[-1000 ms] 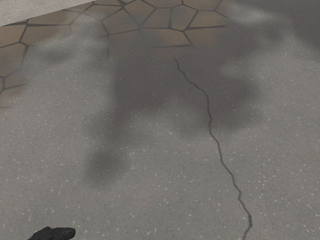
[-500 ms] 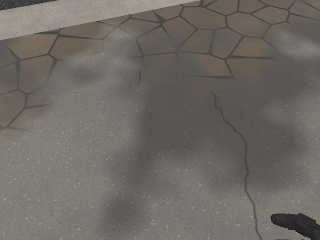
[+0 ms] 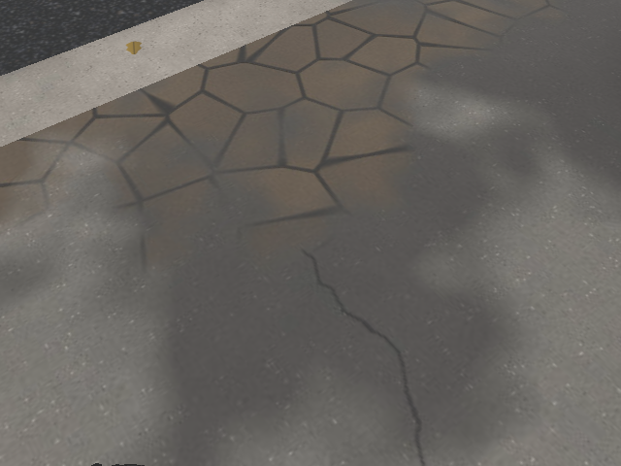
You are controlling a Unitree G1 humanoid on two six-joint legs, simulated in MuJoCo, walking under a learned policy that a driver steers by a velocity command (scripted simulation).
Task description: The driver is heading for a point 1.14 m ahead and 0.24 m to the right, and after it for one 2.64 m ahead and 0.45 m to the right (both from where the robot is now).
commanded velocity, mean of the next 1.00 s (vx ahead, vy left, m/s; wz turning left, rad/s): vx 0.19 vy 0.00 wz -0.38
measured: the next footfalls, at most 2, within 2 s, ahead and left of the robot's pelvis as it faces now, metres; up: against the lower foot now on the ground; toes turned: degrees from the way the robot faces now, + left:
right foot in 0.02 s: +0.18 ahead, -0.10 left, +0.00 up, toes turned -3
left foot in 0.46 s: +0.44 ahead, +0.04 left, +0.00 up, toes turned -23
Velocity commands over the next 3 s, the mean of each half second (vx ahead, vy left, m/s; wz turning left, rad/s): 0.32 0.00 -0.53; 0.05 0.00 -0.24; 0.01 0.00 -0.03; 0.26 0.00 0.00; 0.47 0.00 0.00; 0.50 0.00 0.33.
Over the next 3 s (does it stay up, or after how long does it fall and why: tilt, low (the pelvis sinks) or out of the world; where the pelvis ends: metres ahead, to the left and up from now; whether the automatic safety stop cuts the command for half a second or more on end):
stays up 0.99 -0.24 0.01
